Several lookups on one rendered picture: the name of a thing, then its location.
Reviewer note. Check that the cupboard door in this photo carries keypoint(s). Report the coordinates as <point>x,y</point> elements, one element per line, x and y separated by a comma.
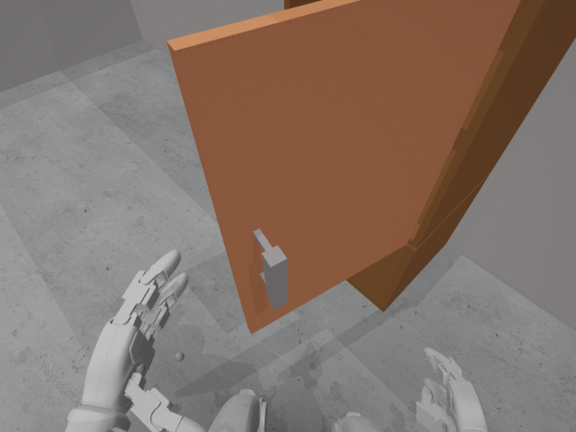
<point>327,125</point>

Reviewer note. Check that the robot left thigh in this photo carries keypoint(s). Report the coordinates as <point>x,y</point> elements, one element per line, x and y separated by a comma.
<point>241,413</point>

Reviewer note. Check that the robot left forearm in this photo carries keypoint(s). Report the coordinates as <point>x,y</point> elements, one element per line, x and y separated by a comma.
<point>94,419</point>

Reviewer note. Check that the robot left hand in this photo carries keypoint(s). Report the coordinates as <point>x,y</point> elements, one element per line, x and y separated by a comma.
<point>126,341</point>

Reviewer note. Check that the handle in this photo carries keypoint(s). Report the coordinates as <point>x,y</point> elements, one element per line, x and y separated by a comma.
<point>275,275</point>

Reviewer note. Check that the robot right hand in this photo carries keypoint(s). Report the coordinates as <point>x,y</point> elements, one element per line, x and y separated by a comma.
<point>454,409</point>

